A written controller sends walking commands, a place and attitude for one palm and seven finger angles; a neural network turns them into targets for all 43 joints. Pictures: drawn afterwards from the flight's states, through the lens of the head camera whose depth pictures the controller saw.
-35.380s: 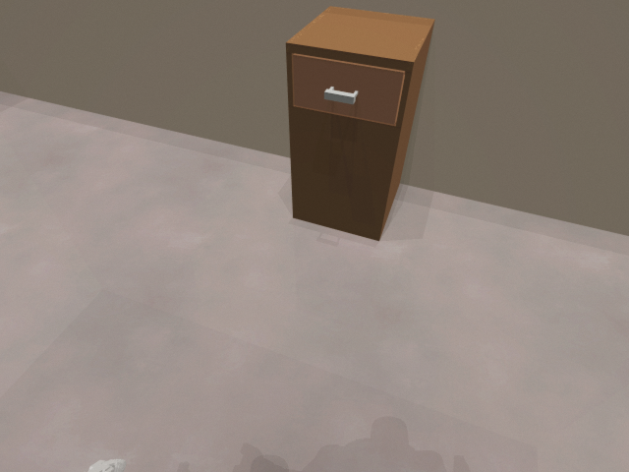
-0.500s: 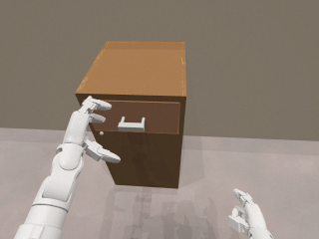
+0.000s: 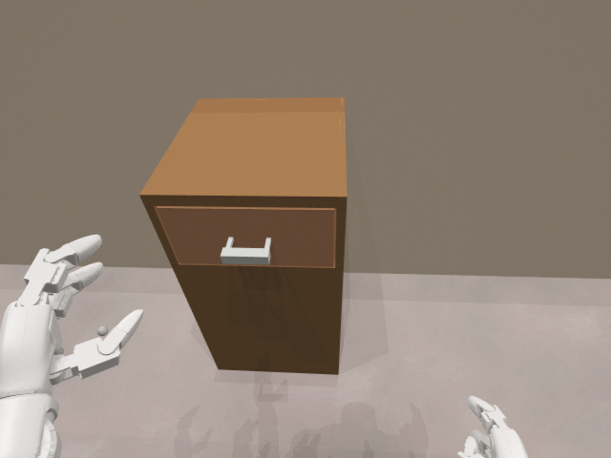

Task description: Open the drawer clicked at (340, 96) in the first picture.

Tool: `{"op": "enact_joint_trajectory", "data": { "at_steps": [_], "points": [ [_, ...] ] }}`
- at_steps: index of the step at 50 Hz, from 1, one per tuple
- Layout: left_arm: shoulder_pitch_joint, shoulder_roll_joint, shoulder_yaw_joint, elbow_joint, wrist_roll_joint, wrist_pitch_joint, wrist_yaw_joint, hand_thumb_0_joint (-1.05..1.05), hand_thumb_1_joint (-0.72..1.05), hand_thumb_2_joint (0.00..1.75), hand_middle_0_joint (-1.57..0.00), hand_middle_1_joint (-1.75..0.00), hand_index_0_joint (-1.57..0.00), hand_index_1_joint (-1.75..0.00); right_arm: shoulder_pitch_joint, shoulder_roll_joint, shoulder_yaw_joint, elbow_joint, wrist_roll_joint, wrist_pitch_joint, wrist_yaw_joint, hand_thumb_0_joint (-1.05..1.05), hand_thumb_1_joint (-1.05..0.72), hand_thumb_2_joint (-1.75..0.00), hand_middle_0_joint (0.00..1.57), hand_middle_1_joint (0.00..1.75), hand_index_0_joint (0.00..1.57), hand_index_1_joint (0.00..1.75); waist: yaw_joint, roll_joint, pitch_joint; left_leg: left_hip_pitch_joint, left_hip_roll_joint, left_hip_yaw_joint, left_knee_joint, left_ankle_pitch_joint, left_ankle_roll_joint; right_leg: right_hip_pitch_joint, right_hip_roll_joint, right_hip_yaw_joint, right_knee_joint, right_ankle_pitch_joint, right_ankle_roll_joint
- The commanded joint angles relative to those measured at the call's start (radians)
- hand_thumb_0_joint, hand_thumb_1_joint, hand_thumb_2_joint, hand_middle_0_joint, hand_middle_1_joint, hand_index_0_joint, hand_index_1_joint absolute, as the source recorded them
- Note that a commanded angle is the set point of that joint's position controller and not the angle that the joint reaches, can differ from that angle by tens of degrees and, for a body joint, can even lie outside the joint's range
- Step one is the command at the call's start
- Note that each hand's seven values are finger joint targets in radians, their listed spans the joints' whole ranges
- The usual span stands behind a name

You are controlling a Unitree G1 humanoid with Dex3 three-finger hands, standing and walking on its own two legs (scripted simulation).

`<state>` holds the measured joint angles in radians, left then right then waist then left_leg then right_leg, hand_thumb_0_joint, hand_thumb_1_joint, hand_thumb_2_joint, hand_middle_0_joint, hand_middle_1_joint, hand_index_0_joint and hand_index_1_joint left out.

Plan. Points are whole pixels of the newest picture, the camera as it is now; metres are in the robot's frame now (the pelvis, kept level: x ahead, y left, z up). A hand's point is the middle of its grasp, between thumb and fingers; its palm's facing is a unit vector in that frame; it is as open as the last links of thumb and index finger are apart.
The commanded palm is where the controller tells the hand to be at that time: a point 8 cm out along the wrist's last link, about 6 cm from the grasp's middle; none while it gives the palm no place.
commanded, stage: draw the hand back to the body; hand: left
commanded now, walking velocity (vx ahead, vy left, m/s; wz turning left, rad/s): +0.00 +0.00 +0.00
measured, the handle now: (247, 248) +0.56 +0.19 -0.11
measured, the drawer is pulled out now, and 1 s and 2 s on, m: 0.00 0.00 0.00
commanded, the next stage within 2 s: step back with the hand held close in 0.36 s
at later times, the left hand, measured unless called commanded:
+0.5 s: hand (63, 347) +0.18 +0.26 +0.15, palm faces +0.41 -0.83 -0.37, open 7.5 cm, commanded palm +0.12 +0.30 +0.17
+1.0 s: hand (29, 389) +0.14 +0.27 +0.15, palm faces +0.34 -0.84 -0.43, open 7.4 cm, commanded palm +0.07 +0.31 +0.17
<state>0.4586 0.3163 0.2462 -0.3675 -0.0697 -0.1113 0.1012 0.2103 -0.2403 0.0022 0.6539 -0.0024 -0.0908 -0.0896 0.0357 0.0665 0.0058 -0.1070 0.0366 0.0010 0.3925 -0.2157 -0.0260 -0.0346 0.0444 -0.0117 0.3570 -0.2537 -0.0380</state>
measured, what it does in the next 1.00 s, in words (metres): shifts its weight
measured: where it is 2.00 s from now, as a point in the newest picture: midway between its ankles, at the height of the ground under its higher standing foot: outside the picture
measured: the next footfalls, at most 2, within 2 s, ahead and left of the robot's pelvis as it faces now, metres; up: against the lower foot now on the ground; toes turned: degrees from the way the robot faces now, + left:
left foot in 1.48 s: -0.04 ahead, +0.13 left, +0.00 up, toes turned +4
right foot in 1.82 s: -0.29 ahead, -0.07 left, +0.00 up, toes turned -3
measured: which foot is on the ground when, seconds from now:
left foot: down 0.00-1.00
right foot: down 0.00-1.00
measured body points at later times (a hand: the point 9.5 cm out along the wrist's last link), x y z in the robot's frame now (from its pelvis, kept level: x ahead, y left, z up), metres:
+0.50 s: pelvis +0.00 +0.01 +0.00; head -0.02 +0.00 +0.45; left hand +0.15 +0.30 +0.17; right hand +0.19 -0.19 -0.08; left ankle +0.00 +0.14 -0.74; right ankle -0.03 -0.09 -0.74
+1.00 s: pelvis -0.05 +0.03 -0.01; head -0.04 +0.05 +0.44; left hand +0.11 +0.31 +0.17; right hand +0.12 -0.21 -0.08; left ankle +0.00 +0.14 -0.74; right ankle -0.03 -0.09 -0.74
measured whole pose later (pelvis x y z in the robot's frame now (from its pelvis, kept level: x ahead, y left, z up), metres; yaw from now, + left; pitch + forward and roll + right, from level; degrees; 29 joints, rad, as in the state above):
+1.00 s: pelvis -0.05 +0.03 -0.01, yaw +1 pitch +1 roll -2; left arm 0.65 0.40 0.34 -0.61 -0.05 -0.17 0.16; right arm 0.21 -0.20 0.00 0.56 0.00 -0.03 -0.08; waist -0.02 0.00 -0.02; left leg -0.37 0.02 -0.02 0.55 -0.20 0.01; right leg -0.27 0.03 -0.03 0.46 -0.22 0.00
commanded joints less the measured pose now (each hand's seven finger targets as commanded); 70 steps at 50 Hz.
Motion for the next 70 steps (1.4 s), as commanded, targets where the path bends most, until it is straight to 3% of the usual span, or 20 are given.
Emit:
{"op": "enact_joint_trajectory", "data": {
  "at_steps": [1, 8, 15, 23, 24, 25, 26, 28, 32, 36, 45, 52, 55, 59, 61, 64, 66, 67, 68, 70],
  "points": [
    [-0.001, 0.188, 0.155, -0.285, 0.001, -0.084, 0.015, 0.0, 0.65, 0.8, -0.22, -0.46, -0.22, -0.46, -0.17, -0.072, -0.029, -0.179, 0.001, -0.09, -0.005, 0.0, -0.9, -0.9, 0.2, 0.3, 0.2, 0.3, 0.018, -0.007, -0.044, 0.076, -0.038, 0.058, -0.01, 0.176, 0.037, -0.114, -0.021, -0.004, -0.106, 0.177, 0.044],
    [-0.021, 0.145, 0.123, -0.251, 0.006, -0.081, 0.017, 0.0, 0.9, 0.9, -0.2, -0.3, -0.2, -0.3, -0.159, -0.069, -0.03, -0.166, 0.0, -0.106, -0.019, 0.0, -0.9, -0.9, 0.2, 0.3, 0.2, 0.3, 0.001, -0.05, 0.027, 0.067, -0.035, 0.049, -0.016, 0.112, 0.041, -0.166, -0.019, -0.006, -0.123, 0.089, 0.051],
    [-0.03, 0.156, 0.133, -0.283, 0.012, -0.078, 0.02, 0.0, 0.9, 0.9, -0.2, -0.3, -0.2, -0.3, -0.161, -0.065, -0.019, -0.166, -0.008, -0.111, -0.016, 0.0, -0.9, -0.9, 0.2, 0.3, 0.2, 0.3, 0.019, -0.019, -0.04, 0.081, -0.033, 0.034, -0.027, 0.17, 0.038, -0.101, -0.022, -0.014, -0.09, 0.158, 0.039],
    [-0.023, 0.158, 0.142, -0.29, 0.013, -0.063, 0.017, 0.0, 0.9, 0.9, -0.2, -0.3, -0.2, -0.3, -0.161, -0.06, -0.013, -0.168, -0.009, -0.11, -0.009, 0.0, -0.9, -0.9, 0.2, 0.3, 0.2, 0.3, 0.023, 0.011, -0.029, 0.062, -0.029, 0.026, -0.037, 0.19, 0.028, -0.082, -0.018, -0.02, -0.083, 0.181, 0.034],
    [-0.048, 0.238, 0.228, -0.329, 0.029, -0.085, 0.021, 0.0, 0.9, 0.9, -0.2, -0.3, -0.2, -0.3, -0.149, -0.116, -0.024, -0.202, -0.017, -0.067, -0.012, 0.0, -0.9, -0.9, 0.2, 0.3, 0.2, 0.3, -0.023, -0.008, 0.071, -0.037, -0.019, -0.032, -0.004, 0.159, 0.041, -0.203, -0.037, 0.024, -0.116, 0.17, 0.034],
    [0.01, 0.184, 0.182, -0.297, 0.038, -0.083, 0.019, 0.0, 0.9, 0.9, -0.2, -0.3, -0.2, -0.3, -0.149, -0.111, -0.03, -0.192, -0.027, -0.043, -0.014, 0.0, -0.9, -0.9, 0.2, 0.3, 0.2, 0.3, -0.028, -0.055, 0.045, -0.048, -0.013, -0.045, 0.024, 0.144, 0.043, -0.221, -0.052, 0.037, -0.111, 0.154, 0.028],
    [0.016, 0.203, 0.2, -0.339, 0.041, -0.091, 0.022, 0.0, 0.9, 0.9, -0.2, -0.3, -0.2, -0.3, -0.151, -0.116, -0.035, -0.209, -0.032, -0.032, -0.015, 0.0, -0.9, -0.9, 0.2, 0.3, 0.2, 0.3, -0.024, -0.043, 0.023, -0.052, -0.019, -0.047, 0.034, 0.145, 0.041, -0.22, -0.06, 0.041, -0.11, 0.166, 0.022],
    [0.109, 0.145, 0.165, -0.317, 0.04, -0.092, 0.029, 0.0, 0.9, 0.9, -0.2, -0.3, -0.2, -0.3, -0.112, -0.096, -0.036, -0.224, -0.024, -0.006, -0.01, 0.0, -0.9, -0.9, 0.2, 0.3, 0.2, 0.3, -0.036, -0.024, -0.063, -0.053, -0.003, -0.046, 0.069, 0.191, 0.04, -0.176, -0.082, 0.05, -0.053, 0.209, 0.012],
    [0.17, 0.177, 0.19, -0.381, 0.034, -0.088, 0.05, 0.0, 0.9, 0.9, -0.2, -0.3, -0.2, -0.3, -0.095, -0.098, -0.049, -0.257, -0.014, 0.027, -0.012, 0.0, -0.9, -0.9, 0.2, 0.3, 0.2, 0.3, -0.041, -0.034, -0.163, -0.077, 0.03, -0.049, 0.087, 0.423, 0.031, -0.094, -0.069, 0.017, 0.05, 0.389, 0.019],
    [0.196, 0.217, 0.22, -0.452, 0.027, -0.089, 0.066, 0.0, 0.9, 0.9, -0.2, -0.3, -0.2, -0.3, -0.098, -0.096, -0.056, -0.279, -0.011, 0.034, -0.017, 0.0, -0.9, -0.9, 0.2, 0.3, 0.2, 0.3, -0.035, 0.007, -0.202, -0.111, 0.045, -0.05, 0.091, 0.458, 0.029, -0.08, -0.063, 0.014, 0.103, 0.405, 0.024],
    [0.217, 0.224, 0.229, -0.441, 0.018, -0.112, 0.076, 0.0, 0.9, 0.9, -0.2, -0.3, -0.2, -0.3, -0.097, -0.093, -0.051, -0.258, 0.005, 0.005, -0.004, 0.0, -0.9, -0.9, 0.2, 0.3, 0.2, 0.3, -0.046, -0.009, -0.165, -0.241, 0.03, -0.046, 0.079, 0.161, 0.035, -0.132, -0.081, 0.059, 0.063, 0.247, 0.025],
    [0.168, 0.218, 0.204, -0.396, 0.033, -0.14, 0.073, 0.0, 0.9, 0.9, -0.2, -0.3, -0.2, -0.3, -0.095, -0.105, -0.046, -0.242, -0.003, -0.003, 0.001, 0.0, -0.9, -0.9, 0.2, 0.3, 0.2, 0.3, -0.057, -0.011, -0.036, -0.338, 0.002, -0.067, -0.011, -0.162, 0.034, -0.228, -0.04, 0.03, -0.045, -0.081, 0.035],
    [0.159, 0.204, 0.193, -0.402, 0.049, -0.142, 0.076, 0.0, 0.9, 0.9, -0.2, -0.3, -0.2, -0.3, -0.079, -0.116, -0.05, -0.244, -0.017, -0.003, -0.003, 0.0, -0.9, -0.9, 0.2, 0.3, 0.2, 0.3, -0.061, 0.039, -0.038, -0.378, 0.031, -0.099, -0.078, -0.243, 0.044, -0.198, 0.006, -0.009, 0.007, -0.116, 0.041],
    [0.153, 0.187, 0.199, -0.455, 0.066, -0.151, 0.078, 0.0, 0.9, 0.9, -0.2, -0.3, -0.2, -0.3, -0.064, -0.119, -0.055, -0.255, -0.03, -0.034, -0.009, 0.0, -0.9, -0.9, 0.2, 0.3, 0.2, 0.3, -0.051, 0.173, -0.086, -0.566, 0.115, -0.18, -0.189, -0.427, 0.092, -0.008, 0.076, -0.031, 0.255, -0.024, 0.049],
    [0.174, 0.212, 0.23, -0.474, 0.068, -0.155, 0.084, 0.0, 0.9, 0.9, -0.2, -0.3, -0.2, -0.3, -0.066, -0.118, -0.059, -0.251, -0.039, -0.059, -0.011, 0.0, -0.9, -0.9, 0.2, 0.3, 0.2, 0.3, -0.044, 0.151, -0.097, -0.615, 0.132, -0.194, -0.166, -0.46, 0.11, 0.025, 0.08, -0.004, 0.282, -0.014, 0.046],
    [0.188, 0.216, 0.241, -0.454, 0.056, -0.161, 0.087, 0.0, 0.9, 0.9, -0.2, -0.3, -0.2, -0.3, -0.067, -0.106, -0.054, -0.22, -0.048, -0.079, -0.004, 0.0, -0.9, -0.9, 0.2, 0.3, 0.2, 0.3, -0.054, 0.052, -0.081, -0.534, 0.076, -0.148, -0.018, -0.354, 0.084, -0.107, 0.006, 0.107, 0.145, 0.0, 0.002],
    [0.154, 0.239, 0.242, -0.47, 0.042, -0.163, 0.098, 0.0, 0.9, 0.9, -0.2, -0.3, -0.2, -0.3, -0.041, -0.089, -0.069, -0.188, -0.041, -0.072, 0.006, 0.0, -0.9, -0.9, 0.2, 0.3, 0.2, 0.3, -0.065, -0.16, -0.153, -0.236, -0.047, -0.021, 0.291, -0.188, -0.001, -0.386, -0.179, 0.329, -0.097, -0.013, -0.058],
    [0.117, 0.213, 0.207, -0.446, 0.05, -0.157, 0.104, 0.0, 0.9, 0.9, -0.2, -0.3, -0.2, -0.3, -0.041, -0.079, -0.075, -0.168, -0.038, -0.059, 0.004, 0.0, -0.9, -0.9, 0.2, 0.3, 0.2, 0.3, -0.071, -0.197, -0.14, -0.223, -0.074, -0.028, 0.406, -0.173, -0.013, -0.42, -0.272, 0.383, -0.129, 0.036, -0.106],
    [0.101, 0.215, 0.207, -0.429, 0.06, -0.148, 0.106, 0.0, 0.9, 0.9, -0.2, -0.3, -0.2, -0.3, -0.061, -0.068, -0.077, -0.163, -0.036, -0.046, 0.005, 0.0, -0.9, -0.9, 0.2, 0.3, 0.2, 0.3, -0.065, -0.211, -0.131, -0.243, -0.06, -0.046, 0.479, -0.19, -0.007, -0.412, -0.296, 0.37, -0.114, 0.099, -0.124],
    [0.082, 0.233, 0.214, -0.404, 0.065, -0.147, 0.091, 0.0, 0.9, 0.9, -0.2, -0.3, -0.2, -0.3, -0.097, -0.046, -0.055, -0.171, -0.019, -0.034, 0.011, 0.0, -0.9, -0.9, 0.2, 0.3, 0.2, 0.3, -0.061, -0.196, -0.098, -0.262, -0.044, -0.015, 0.355, -0.159, 0.005, -0.34, -0.237, 0.257, -0.048, 0.274, -0.092]
  ]
}}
